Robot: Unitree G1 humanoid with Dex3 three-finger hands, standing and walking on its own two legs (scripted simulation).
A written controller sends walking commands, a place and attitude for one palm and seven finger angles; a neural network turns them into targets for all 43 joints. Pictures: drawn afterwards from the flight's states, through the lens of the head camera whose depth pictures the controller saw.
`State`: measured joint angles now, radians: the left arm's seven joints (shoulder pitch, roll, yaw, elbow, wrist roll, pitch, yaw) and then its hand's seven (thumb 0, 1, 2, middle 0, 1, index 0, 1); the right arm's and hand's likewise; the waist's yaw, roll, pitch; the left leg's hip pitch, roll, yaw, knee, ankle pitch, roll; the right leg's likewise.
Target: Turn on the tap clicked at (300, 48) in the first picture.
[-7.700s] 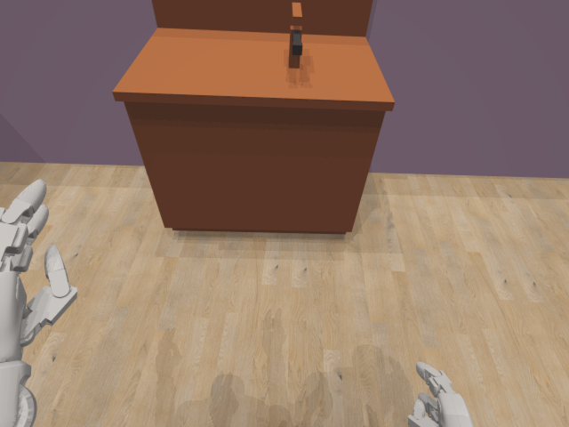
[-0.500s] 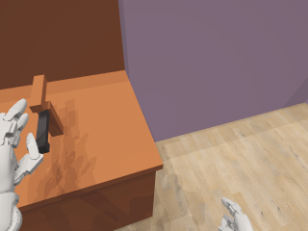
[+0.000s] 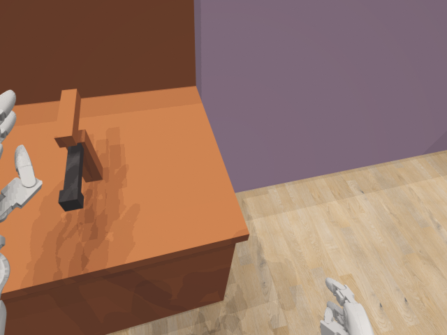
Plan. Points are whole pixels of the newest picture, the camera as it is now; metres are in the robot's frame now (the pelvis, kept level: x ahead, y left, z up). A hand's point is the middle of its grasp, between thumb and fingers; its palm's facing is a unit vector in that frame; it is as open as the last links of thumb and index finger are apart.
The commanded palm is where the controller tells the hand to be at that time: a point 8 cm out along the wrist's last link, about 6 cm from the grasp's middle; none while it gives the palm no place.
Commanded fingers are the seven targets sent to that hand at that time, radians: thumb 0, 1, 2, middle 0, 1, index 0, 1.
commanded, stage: look again from close up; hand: left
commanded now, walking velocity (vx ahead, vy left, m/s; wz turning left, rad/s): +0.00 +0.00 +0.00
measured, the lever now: (71, 199) +0.28 +0.30 +0.08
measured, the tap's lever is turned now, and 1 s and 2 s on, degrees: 0 0 0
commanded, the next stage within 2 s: shuffle to correct the standing spot in 0.20 s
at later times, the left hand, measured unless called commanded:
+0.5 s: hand (49, 205) +0.22 +0.27 +0.17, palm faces +0.41 -0.87 -0.29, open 7.4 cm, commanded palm +0.16 +0.29 +0.17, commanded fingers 0.00 0.90 0.90 -0.20 -0.30 -0.20 -0.30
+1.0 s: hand (47, 265) +0.15 +0.24 +0.15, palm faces +0.34 -0.86 -0.38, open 7.4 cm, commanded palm +0.09 +0.28 +0.17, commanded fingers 0.00 0.90 0.90 -0.20 -0.30 -0.20 -0.30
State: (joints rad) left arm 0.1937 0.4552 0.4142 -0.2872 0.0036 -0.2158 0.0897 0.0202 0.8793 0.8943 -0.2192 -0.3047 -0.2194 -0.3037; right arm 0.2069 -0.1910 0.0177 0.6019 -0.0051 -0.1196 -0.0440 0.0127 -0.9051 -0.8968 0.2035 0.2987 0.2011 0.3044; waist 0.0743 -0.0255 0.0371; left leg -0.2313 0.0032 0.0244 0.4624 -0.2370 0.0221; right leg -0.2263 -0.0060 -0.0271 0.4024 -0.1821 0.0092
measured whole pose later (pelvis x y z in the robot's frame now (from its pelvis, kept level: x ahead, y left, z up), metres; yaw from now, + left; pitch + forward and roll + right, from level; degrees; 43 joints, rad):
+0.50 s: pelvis -0.01 +0.02 +0.00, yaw -1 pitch -2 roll -1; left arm 0.34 0.34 0.36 -0.44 -0.04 -0.25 0.11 0.02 0.89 0.90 -0.21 -0.30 -0.21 -0.30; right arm 0.20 -0.18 0.01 0.58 0.00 -0.17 -0.02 0.02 -0.90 -0.90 0.20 0.30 0.20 0.30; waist 0.04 -0.06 0.07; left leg -0.22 -0.02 0.06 0.49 -0.25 0.05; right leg -0.23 -0.03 0.01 0.45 -0.20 0.04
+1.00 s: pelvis -0.07 +0.00 -0.01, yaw -2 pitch +0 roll +0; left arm 0.45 0.38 0.40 -0.55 -0.04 -0.25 0.11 0.02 0.88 0.89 -0.22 -0.30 -0.22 -0.30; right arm 0.22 -0.19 -0.01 0.60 0.00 -0.13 -0.04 0.01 -0.91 -0.90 0.20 0.30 0.20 0.30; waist 0.01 -0.08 0.09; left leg -0.30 -0.03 0.05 0.57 -0.27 0.05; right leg -0.42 0.00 0.01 0.55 -0.20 0.01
